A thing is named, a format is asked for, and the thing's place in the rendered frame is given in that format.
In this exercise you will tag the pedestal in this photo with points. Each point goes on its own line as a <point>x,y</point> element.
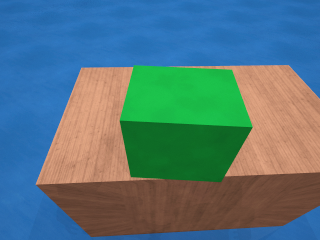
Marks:
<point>273,180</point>

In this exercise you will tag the carton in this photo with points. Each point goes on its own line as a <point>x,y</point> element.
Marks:
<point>181,123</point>

